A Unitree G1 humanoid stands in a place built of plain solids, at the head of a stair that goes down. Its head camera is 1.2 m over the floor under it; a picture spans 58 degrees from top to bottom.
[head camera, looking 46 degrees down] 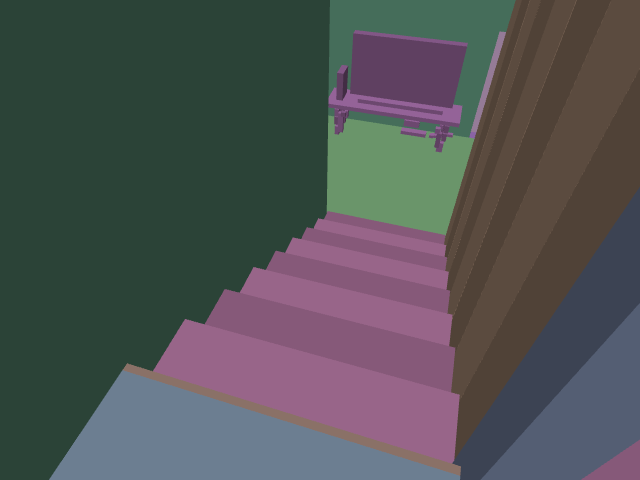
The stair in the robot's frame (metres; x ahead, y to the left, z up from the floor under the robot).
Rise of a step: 0.16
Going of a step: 0.28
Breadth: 1.00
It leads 17 degrees to the right of straight ahead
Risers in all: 9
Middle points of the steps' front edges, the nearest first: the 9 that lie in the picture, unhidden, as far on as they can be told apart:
0.50 0.10 0.00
0.76 0.02 -0.16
1.03 -0.06 -0.33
1.30 -0.14 -0.49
1.56 -0.22 -0.65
1.83 -0.30 -0.82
2.09 -0.38 -0.98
2.36 -0.46 -1.15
2.63 -0.54 -1.31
